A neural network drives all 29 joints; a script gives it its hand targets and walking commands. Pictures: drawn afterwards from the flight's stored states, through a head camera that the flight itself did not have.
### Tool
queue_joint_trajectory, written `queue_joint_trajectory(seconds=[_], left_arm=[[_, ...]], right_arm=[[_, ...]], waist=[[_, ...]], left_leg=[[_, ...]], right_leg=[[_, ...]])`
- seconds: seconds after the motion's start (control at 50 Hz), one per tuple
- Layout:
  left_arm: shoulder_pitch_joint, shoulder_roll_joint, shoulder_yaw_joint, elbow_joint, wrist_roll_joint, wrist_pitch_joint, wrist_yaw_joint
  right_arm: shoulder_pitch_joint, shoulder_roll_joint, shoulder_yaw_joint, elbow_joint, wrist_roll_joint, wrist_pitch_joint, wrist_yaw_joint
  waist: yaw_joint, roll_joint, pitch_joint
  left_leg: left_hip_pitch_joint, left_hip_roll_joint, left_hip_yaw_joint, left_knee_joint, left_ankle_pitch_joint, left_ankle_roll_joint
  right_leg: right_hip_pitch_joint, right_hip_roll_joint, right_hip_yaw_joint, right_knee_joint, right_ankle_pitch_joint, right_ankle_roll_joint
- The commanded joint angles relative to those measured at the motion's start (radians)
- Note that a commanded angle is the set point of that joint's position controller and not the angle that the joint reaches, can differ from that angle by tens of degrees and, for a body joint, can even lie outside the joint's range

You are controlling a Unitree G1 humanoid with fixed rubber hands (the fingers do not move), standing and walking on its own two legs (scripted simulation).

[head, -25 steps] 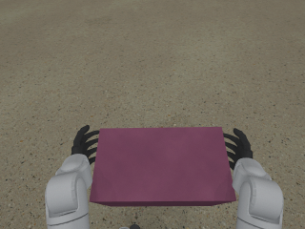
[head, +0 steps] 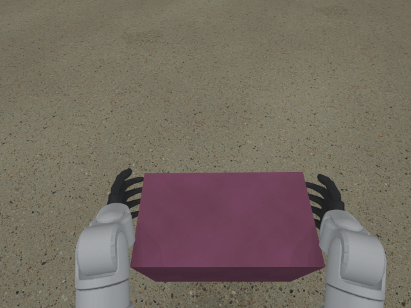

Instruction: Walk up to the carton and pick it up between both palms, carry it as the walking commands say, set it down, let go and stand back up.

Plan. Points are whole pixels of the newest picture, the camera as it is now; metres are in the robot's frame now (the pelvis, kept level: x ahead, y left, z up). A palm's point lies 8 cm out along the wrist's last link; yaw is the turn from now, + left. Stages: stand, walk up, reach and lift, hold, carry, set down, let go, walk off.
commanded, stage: carry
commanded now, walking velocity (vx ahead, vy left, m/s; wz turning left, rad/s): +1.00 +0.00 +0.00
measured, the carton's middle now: (222, 231) +0.27 +0.00 -0.01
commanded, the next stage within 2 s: none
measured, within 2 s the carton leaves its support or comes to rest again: neither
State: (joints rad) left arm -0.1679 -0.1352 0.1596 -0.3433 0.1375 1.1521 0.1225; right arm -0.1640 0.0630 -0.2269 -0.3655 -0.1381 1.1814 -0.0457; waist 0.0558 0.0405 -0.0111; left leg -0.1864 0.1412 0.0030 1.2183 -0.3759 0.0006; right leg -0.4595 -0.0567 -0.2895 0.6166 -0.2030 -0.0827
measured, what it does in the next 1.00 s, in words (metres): walks ahead: left foot, then right foot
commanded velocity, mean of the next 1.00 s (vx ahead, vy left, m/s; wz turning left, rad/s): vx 0.32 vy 0.00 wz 0.00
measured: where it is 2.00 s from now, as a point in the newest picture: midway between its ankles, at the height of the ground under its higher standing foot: (222, 187)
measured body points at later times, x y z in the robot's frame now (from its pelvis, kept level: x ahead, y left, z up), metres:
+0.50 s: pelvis +0.49 +0.01 +0.03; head +0.53 +0.01 +0.47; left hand +0.80 +0.15 +0.08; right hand +0.73 -0.22 +0.08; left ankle +0.52 +0.10 -0.72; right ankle +0.34 -0.10 -0.60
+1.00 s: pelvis +0.79 -0.07 +0.03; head +0.84 -0.09 +0.47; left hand +1.08 +0.12 +0.10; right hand +1.09 -0.25 +0.08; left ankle +0.78 +0.07 -0.69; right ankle +0.87 -0.11 -0.72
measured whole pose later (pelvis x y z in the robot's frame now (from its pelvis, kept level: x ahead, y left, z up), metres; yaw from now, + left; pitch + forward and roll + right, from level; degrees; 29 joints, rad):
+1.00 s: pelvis +0.79 -0.07 +0.03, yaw +0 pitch +4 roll +2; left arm -0.17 -0.13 0.22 -0.38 0.09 1.11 0.12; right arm -0.18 0.11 -0.22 -0.36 -0.13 1.11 -0.07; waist 0.02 0.01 0.02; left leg -0.36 0.05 0.09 0.64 -0.42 -0.02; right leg -0.35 -0.01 -0.24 0.33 -0.07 -0.13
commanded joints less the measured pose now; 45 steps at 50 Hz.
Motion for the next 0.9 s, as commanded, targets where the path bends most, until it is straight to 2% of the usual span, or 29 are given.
queue_joint_trajectory(seconds=[0.0, 0.04, 0.1, 0.14, 0.18, 0.22, 0.28, 0.3, 0.32, 0.34, 0.36, 0.38, 0.4, 0.42, 0.44, 0.46, 0.48, 0.52, 0.56, 0.6, 0.64, 0.68, 0.7, 0.72, 0.74, 0.76, 0.78, 0.82, 0.88], left_arm=[[-0.487, -0.887, -0.803, -0.099, -0.475, 0.027, -0.364], [-0.469, -0.906, -0.796, -0.055, -0.504, 0.022, -0.375], [-0.413, -0.870, -0.788, -0.024, -0.527, 0.018, -0.389], [-0.396, -0.841, -0.783, -0.015, -0.527, 0.021, -0.394], [-0.391, -0.823, -0.776, -0.025, -0.517, 0.023, -0.396], [-0.392, -0.809, -0.763, -0.035, -0.501, 0.027, -0.392], [-0.410, -0.778, -0.755, -0.065, -0.485, 0.032, -0.379], [-0.415, -0.766, -0.757, -0.075, -0.479, 0.034, -0.375], [-0.415, -0.753, -0.759, -0.077, -0.469, 0.037, -0.372], [-0.434, -0.734, -0.759, -0.084, -0.459, 0.039, -0.371], [-0.432, -0.766, -0.768, -0.078, -0.463, 0.045, -0.370], [-0.423, -0.805, -0.752, -0.042, -0.434, 0.041, -0.366], [-0.379, -0.824, -0.725, -0.041, -0.417, 0.033, -0.360], [-0.372, -0.860, -0.724, -0.051, -0.432, 0.021, -0.361], [-0.379, -0.878, -0.727, -0.053, -0.438, 0.014, -0.358], [-0.370, -0.887, -0.732, -0.039, -0.430, 0.007, -0.348], [-0.353, -0.882, -0.746, -0.040, -0.422, -0.001, -0.341], [-0.328, -0.875, -0.775, -0.049, -0.419, -0.015, -0.333], [-0.310, -0.859, -0.795, -0.090, -0.415, -0.021, -0.323], [-0.309, -0.826, -0.801, -0.121, -0.416, -0.014, -0.323], [-0.329, -0.790, -0.800, -0.139, -0.430, 0.000, -0.330], [-0.363, -0.770, -0.792, -0.123, -0.442, 0.020, -0.342], [-0.373, -0.759, -0.794, -0.102, -0.446, 0.032, -0.350], [-0.367, -0.742, -0.786, -0.067, -0.446, 0.044, -0.359], [-0.357, -0.754, -0.783, -0.024, -0.439, 0.047, -0.362], [-0.357, -0.777, -0.776, 0.014, -0.452, 0.049, -0.371], [-0.365, -0.821, -0.773, 0.022, -0.458, 0.044, -0.379], [-0.489, -0.886, -0.783, -0.039, -0.495, 0.023, -0.385], [-0.456, -0.890, -0.771, -0.045, -0.501, 0.001, -0.389]], right_arm=[[-0.508, 0.872, 0.802, -0.071, 0.457, 0.004, 0.283], [-0.474, 0.885, 0.784, -0.052, 0.429, -0.010, 0.270], [-0.386, 0.874, 0.773, -0.028, 0.378, -0.027, 0.245], [-0.363, 0.862, 0.779, -0.017, 0.367, -0.030, 0.233], [-0.349, 0.860, 0.797, -0.017, 0.366, -0.031, 0.227], [-0.366, 0.853, 0.819, -0.036, 0.374, -0.028, 0.228], [-0.406, 0.841, 0.842, -0.059, 0.403, -0.024, 0.238], [-0.415, 0.831, 0.843, -0.062, 0.414, -0.022, 0.241], [-0.404, 0.824, 0.842, -0.052, 0.423, -0.019, 0.243], [-0.406, 0.818, 0.843, -0.047, 0.439, -0.010, 0.247], [-0.402, 0.809, 0.854, -0.047, 0.458, -0.008, 0.255], [-0.460, 0.851, 0.862, -0.054, 0.486, -0.002, 0.274], [-0.429, 0.880, 0.865, -0.050, 0.493, 0.006, 0.282], [-0.434, 0.912, 0.886, -0.062, 0.503, 0.002, 0.284], [-0.455, 0.928, 0.885, -0.072, 0.514, -0.005, 0.289], [-0.462, 0.928, 0.868, -0.063, 0.523, -0.015, 0.294], [-0.449, 0.924, 0.864, -0.049, 0.525, -0.023, 0.298], [-0.420, 0.893, 0.853, -0.041, 0.513, -0.036, 0.304], [-0.403, 0.858, 0.850, -0.070, 0.503, -0.041, 0.305], [-0.364, 0.834, 0.836, -0.078, 0.482, -0.036, 0.302], [-0.375, 0.806, 0.832, -0.100, 0.461, -0.022, 0.296], [-0.400, 0.787, 0.828, -0.097, 0.442, 0.001, 0.286], [-0.404, 0.774, 0.822, -0.075, 0.431, 0.012, 0.280], [-0.402, 0.769, 0.811, -0.043, 0.422, 0.026, 0.277], [-0.374, 0.787, 0.810, -0.010, 0.429, 0.036, 0.277], [-0.359, 0.814, 0.799, 0.026, 0.425, 0.030, 0.272], [-0.396, 0.830, 0.814, 0.013, 0.439, 0.018, 0.275], [-0.501, 0.899, 0.839, -0.030, 0.468, -0.011, 0.274], [-0.474, 0.912, 0.835, -0.042, 0.457, -0.034, 0.263]], waist=[[-0.007, -0.052, -0.393], [-0.020, -0.075, -0.375], [-0.027, -0.133, -0.254], [-0.030, -0.152, -0.192], [-0.035, -0.181, -0.153], [-0.040, -0.223, -0.120], [-0.055, -0.274, -0.180], [-0.066, -0.276, -0.245], [-0.097, -0.243, -0.321], [-0.135, -0.139, -0.343], [-0.120, 0.211, -0.381], [-0.097, 0.304, -0.352], [-0.090, 0.153, -0.370], [-0.090, 0.042, -0.372], [-0.084, -0.017, -0.333], [-0.076, -0.002, -0.310], [-0.073, 0.038, -0.308], [-0.070, 0.092, -0.266], [-0.072, 0.135, -0.252], [-0.076, 0.174, -0.249], [-0.059, 0.159, -0.255], [-0.032, 0.074, -0.268], [-0.020, 0.005, -0.269], [-0.020, -0.121, -0.272], [-0.027, -0.261, -0.329], [-0.034, -0.217, -0.465], [-0.036, -0.177, -0.475], [-0.035, -0.131, -0.450], [-0.034, -0.164, -0.465]], left_leg=[[-0.519, -0.002, -0.048, 0.250, 0.076, 0.015], [-0.472, 0.046, -0.035, 0.037, 0.108, -0.005], [-0.519, 0.021, 0.044, -0.203, 0.119, -0.010], [-0.493, -0.005, 0.099, -0.393, 0.195, -0.015], [-0.419, -0.051, 0.166, -0.545, 0.290, -0.015], [-0.357, -0.087, 0.214, -0.645, 0.374, -0.002], [-0.185, -0.176, 0.256, -0.719, 0.393, 0.018], [-0.065, -0.202, 0.263, -0.726, 0.360, 0.016], [0.120, -0.236, 0.289, -0.763, 0.288, 0.016], [0.325, -0.210, 0.197, -0.752, 0.132, 0.029], [0.503, 0.119, -0.354, -0.872, 0.004, 0.193], [0.560, 0.210, -0.519, -0.921, 0.506, 0.287], [0.511, 0.237, -0.411, -0.856, 0.829, 0.276], [0.455, 0.225, -0.326, -0.854, 0.938, 0.222], [0.384, 0.208, -0.255, -0.883, 0.937, 0.172], [0.364, 0.196, -0.171, -0.917, 0.939, 0.145], [0.379, 0.174, -0.098, -0.944, 0.972, 0.125], [0.357, 0.127, 0.023, -0.976, 1.113, 0.099], [0.348, 0.068, 0.156, -0.980, 1.153, 0.059], [0.323, 0.050, 0.214, -0.969, 1.062, 0.027], [0.245, 0.051, 0.249, -0.877, 0.920, -0.005], [0.141, 0.002, 0.280, -0.661, 0.724, -0.035], [0.078, -0.029, 0.278, -0.518, 0.604, -0.041], [-0.031, -0.074, 0.268, -0.342, 0.327, -0.044], [-0.192, -0.164, 0.183, -0.156, -0.170, -0.043], [-0.228, -0.126, 0.041, -0.078, -0.204, -0.022], [-0.190, -0.085, 0.006, -0.106, -0.203, -0.017], [-0.167, -0.040, -0.015, -0.311, -0.176, -0.011], [-0.099, -0.070, 0.034, -0.488, -0.116, -0.019]], right_leg=[[0.687, -0.318, 0.540, -0.346, 0.158, -0.118], [0.622, -0.289, 0.410, -0.396, 0.136, -0.070], [0.613, -0.263, 0.294, -0.459, 0.274, -0.068], [0.591, -0.229, 0.210, -0.494, 0.360, -0.065], [0.584, -0.176, 0.101, -0.504, 0.462, -0.036], [0.596, -0.167, 0.064, -0.518, 0.560, -0.013], [0.674, -0.171, 0.042, -0.361, 1.011, 0.027], [0.675, -0.169, 0.032, -0.213, 1.043, 0.041], [0.615, -0.142, 0.005, 0.021, 0.997, 0.061], [0.386, -0.096, 0.032, 0.321, 0.788, 0.074], [0.024, 0.063, 0.070, 0.728, 0.295, 0.121], [-0.213, 0.139, 0.214, 0.926, -0.237, 0.088], [-0.223, 0.064, 0.321, 0.966, -0.252, 0.071], [-0.208, 0.011, 0.350, 0.847, -0.228, 0.066], [-0.185, -0.022, 0.332, 0.694, -0.209, 0.071], [-0.150, -0.051, 0.313, 0.541, -0.160, 0.084], [-0.130, -0.047, 0.281, 0.417, -0.119, 0.092], [-0.117, 0.001, 0.190, 0.216, -0.037, 0.110], [-0.062, 0.049, 0.098, -0.016, 0.079, 0.124], [0.025, 0.069, 0.060, -0.129, 0.242, 0.120], [0.165, 0.052, 0.058, -0.167, 0.348, 0.113], [0.355, 0.058, 0.034, -0.239, 0.426, 0.101], [0.436, 0.026, 0.042, -0.261, 0.527, 0.102], [0.522, -0.097, 0.164, -0.232, 0.859, 0.109], [0.640, -0.292, 0.412, -0.192, 1.216, -0.034], [0.703, -0.365, 0.481, -0.189, 1.085, -0.144], [0.620, -0.342, 0.469, -0.232, 0.875, -0.153], [0.536, -0.302, 0.441, -0.315, 0.594, -0.092], [0.502, -0.270, 0.353, -0.365, 0.509, -0.063]])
